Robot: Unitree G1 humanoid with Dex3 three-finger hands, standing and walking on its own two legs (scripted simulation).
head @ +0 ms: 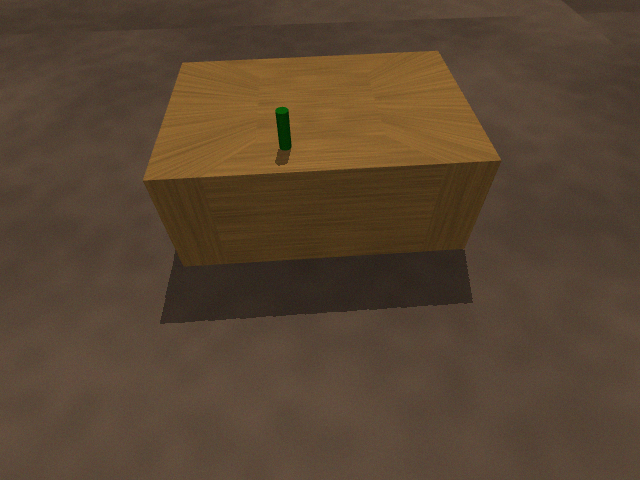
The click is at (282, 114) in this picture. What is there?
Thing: slim round
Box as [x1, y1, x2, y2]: [275, 107, 291, 149]
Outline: 279,107 275,110 279,146 281,149 288,149 291,146 288,111 285,107
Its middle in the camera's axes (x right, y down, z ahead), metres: -0.12 -0.37 +1.28
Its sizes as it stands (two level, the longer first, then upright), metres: 0.041 0.041 0.137
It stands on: a support 0.45 m high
